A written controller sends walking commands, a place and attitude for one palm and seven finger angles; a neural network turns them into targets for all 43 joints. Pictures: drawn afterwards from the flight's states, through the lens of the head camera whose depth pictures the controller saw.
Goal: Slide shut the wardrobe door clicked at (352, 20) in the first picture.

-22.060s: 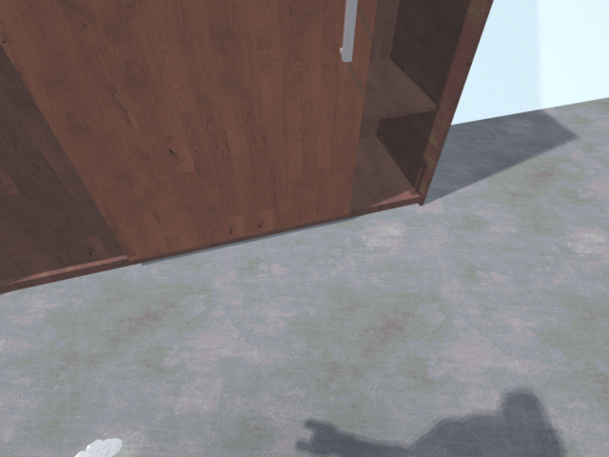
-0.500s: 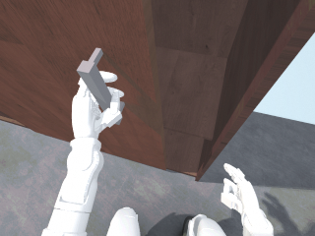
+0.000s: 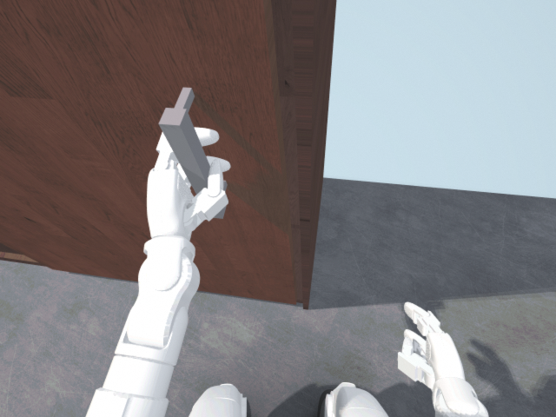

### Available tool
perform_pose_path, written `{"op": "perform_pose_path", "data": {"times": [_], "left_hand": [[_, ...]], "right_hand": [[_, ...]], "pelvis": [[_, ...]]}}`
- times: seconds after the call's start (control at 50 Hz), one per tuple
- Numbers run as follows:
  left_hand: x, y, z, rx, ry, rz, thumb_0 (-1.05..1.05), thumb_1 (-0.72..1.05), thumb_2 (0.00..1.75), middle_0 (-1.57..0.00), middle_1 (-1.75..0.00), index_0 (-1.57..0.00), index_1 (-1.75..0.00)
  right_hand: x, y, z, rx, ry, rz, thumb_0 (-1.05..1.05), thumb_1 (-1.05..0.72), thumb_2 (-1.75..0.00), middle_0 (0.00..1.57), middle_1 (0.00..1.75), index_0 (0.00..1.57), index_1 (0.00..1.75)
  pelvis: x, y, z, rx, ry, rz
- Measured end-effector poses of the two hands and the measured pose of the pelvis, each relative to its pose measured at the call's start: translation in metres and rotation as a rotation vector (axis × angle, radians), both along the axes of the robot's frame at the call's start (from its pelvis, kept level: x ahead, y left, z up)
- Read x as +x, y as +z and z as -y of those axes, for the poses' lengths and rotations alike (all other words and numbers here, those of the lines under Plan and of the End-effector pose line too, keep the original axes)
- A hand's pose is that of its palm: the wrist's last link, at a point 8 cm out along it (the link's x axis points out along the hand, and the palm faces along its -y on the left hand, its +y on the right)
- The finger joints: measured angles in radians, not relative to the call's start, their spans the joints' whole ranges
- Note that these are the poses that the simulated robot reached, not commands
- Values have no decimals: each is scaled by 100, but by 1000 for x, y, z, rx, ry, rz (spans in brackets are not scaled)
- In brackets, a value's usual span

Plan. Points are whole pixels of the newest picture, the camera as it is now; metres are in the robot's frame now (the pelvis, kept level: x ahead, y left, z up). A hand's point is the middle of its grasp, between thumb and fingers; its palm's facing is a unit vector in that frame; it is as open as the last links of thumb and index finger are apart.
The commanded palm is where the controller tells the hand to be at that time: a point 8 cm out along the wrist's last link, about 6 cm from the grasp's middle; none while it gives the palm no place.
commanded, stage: step sideways, sliding the door along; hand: left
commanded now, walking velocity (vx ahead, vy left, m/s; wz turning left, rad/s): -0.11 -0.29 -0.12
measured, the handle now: (203, 161) +0.40 +0.14 +0.11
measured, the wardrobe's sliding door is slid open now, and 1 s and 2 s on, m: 0.02 0.00 0.00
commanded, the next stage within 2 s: stop walking and hold the door there in 0.46 s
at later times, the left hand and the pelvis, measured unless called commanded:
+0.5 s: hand (238, 192) +0.35 +0.08 +0.11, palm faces +0.28 -0.96 -0.08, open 6.3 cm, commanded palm +0.32 +0.06 +0.12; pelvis -0.04 -0.10 +0.00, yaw -2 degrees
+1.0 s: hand (233, 192) +0.36 +0.09 +0.11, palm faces +0.35 -0.91 -0.22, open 6.0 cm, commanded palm +0.32 +0.13 +0.11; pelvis -0.04 -0.14 +0.02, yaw -8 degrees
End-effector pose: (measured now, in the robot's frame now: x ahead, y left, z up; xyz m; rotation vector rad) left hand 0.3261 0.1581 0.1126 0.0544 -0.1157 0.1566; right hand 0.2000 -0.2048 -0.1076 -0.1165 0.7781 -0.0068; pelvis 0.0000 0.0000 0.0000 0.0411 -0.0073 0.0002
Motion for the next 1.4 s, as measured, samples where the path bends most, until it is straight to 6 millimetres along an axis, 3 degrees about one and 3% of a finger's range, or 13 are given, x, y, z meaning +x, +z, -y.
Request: {"op": "perform_pose_path", "data": {"times": [0.08, 0.24, 0.34, 0.48, 0.58, 0.66, 0.78, 0.9, 1.04, 1.2, 1.3, 1.4], "left_hand": [[-1, 0, 19, 5, -55, 3, 3, 77, 80, -35, -141, -21, -140], [-5, 3, 25, 30, 81, -44, 1, 77, 83, -37, -141, -14, -140], [-6, 5, 27, 8, 125, -84, 1, 76, 83, -36, -141, -16, -140], [-7, 5, 27, 12, 125, -90, 1, 77, 82, -35, -139, -16, -140], [-7, 4, 30, 32, 188, -74, 0, 74, 84, -40, -136, -13, -140], [-7, 6, 28, 96, 202, -88, -3, 71, 84, -44, -130, -17, -140], [-8, 10, 29, 133, 271, -155, -6, 66, 83, -44, -122, -27, -140], [-8, 10, 28, 136, 268, -165, -6, 66, 83, -42, -125, -30, -140], [-8, 11, 25, 142, 202, -173, -6, 69, 78, -39, -127, -33, -140], [-7, 10, 20, 151, 142, -161, -6, 70, 76, -39, -130, -36, -140], [-6, 10, 18, 152, 116, -152, -6, 70, 75, -39, -132, -36, -140], [-6, 9, 17, 153, 96, -144, -6, 70, 74, -39, -134, -35, -140]], "right_hand": [[-24, 4, 29, -37, -52, -13, 1, -91, -90, 20, 30, 20, 30], [-57, -11, 74, -8, -47, -79, 1, -91, -90, 20, 30, 20, 30], [-73, -4, 95, -37, -74, -98, 1, -91, -90, 20, 30, 20, 30], [-82, 6, 119, -71, -56, -112, 1, -91, -90, 20, 30, 20, 30], [-77, -2, 135, -38, -23, -125, 1, -91, -90, 20, 30, 20, 30], [-75, 2, 160, -18, -80, -117, 1, -91, -90, 20, 30, 20, 30], [-87, 20, 203, -86, -180, -43, 1, -91, -90, 20, 30, 20, 30], [-111, 31, 229, -153, -283, -8, 1, -91, -90, 20, 30, 20, 30], [-146, 43, 226, -202, -342, -29, 1, -91, -90, 20, 30, 20, 30], [-177, 30, 185, -182, -357, -112, 1, -91, -90, 20, 30, 20, 30], [-177, 20, 154, -144, -334, -149, 1, -91, -90, 20, 30, 20, 30], [-163, 17, 131, -114, -304, -138, 1, -91, -90, 20, 30, 20, 30]], "pelvis": [[-11, -3, 14, -5, -5, 10], [-29, -11, 61, -39, -5, 45], [-34, 0, 72, -12, -15, 12], [-39, 2, 93, -36, -24, 25], [-35, -1, 123, -67, -46, 32], [-36, 5, 144, -35, -51, 18], [-35, 18, 149, 19, -100, -12], [-34, 13, 145, -30, -125, 17], [-39, 16, 131, -41, -148, 16], [-36, 17, 108, -42, -156, 2], [-33, 17, 96, -40, -156, 2], [-29, 16, 87, -40, -157, 3]]}}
